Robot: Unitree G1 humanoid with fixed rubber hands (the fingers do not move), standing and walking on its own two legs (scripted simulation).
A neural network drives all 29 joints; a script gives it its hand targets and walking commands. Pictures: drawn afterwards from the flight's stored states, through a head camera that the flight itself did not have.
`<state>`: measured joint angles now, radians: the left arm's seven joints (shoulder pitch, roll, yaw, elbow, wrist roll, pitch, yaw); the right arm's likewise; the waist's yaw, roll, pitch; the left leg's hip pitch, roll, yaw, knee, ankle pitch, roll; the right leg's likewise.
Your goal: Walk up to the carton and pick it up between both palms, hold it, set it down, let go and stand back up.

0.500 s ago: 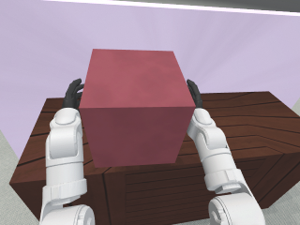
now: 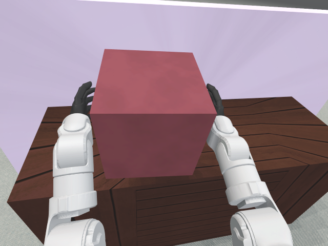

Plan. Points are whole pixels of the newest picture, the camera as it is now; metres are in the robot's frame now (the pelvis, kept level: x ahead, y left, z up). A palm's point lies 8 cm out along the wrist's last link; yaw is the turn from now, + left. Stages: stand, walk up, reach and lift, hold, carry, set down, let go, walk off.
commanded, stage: hold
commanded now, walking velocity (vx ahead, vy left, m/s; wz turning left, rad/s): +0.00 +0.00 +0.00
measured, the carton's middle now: (150, 114) +0.39 +0.01 +0.17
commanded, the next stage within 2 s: none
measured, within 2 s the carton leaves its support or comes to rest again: neither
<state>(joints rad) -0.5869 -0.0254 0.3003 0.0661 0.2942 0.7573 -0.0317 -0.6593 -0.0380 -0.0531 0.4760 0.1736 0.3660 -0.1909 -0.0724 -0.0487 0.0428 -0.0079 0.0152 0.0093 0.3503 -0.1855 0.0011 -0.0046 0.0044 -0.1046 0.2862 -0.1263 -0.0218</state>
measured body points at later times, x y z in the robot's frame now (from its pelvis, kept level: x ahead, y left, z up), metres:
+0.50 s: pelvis +0.00 +0.01 +0.00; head -0.04 +0.03 +0.45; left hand +0.37 +0.17 +0.19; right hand +0.37 -0.15 +0.18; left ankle +0.02 +0.12 -0.75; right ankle +0.03 -0.10 -0.75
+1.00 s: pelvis +0.00 +0.00 +0.00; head -0.05 +0.02 +0.45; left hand +0.36 +0.17 +0.19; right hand +0.37 -0.14 +0.18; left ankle +0.02 +0.12 -0.75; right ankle +0.03 -0.10 -0.75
